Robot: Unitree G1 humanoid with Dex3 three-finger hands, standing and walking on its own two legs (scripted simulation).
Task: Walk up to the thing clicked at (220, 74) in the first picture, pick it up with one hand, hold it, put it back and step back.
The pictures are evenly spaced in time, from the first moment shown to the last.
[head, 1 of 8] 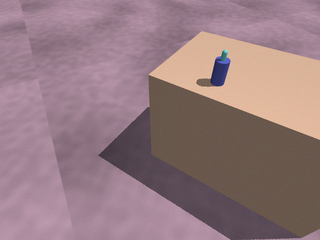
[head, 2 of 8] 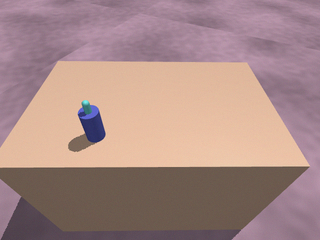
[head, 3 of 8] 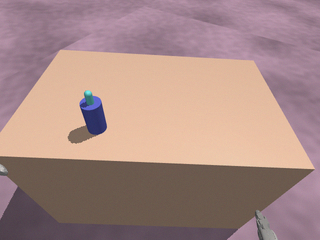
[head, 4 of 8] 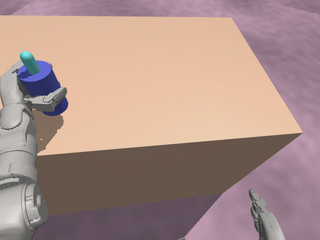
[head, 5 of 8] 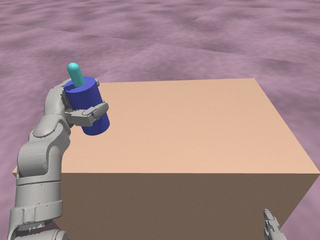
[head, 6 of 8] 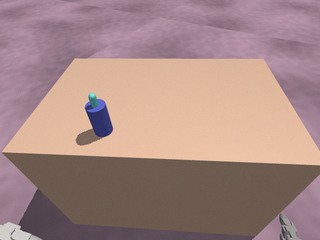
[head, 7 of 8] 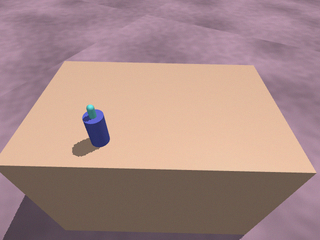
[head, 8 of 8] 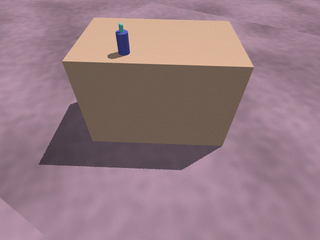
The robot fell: no
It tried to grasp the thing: yes
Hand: left
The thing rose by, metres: 0.25
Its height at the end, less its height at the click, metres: +0.00
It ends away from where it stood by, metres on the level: 0.02
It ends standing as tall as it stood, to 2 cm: yes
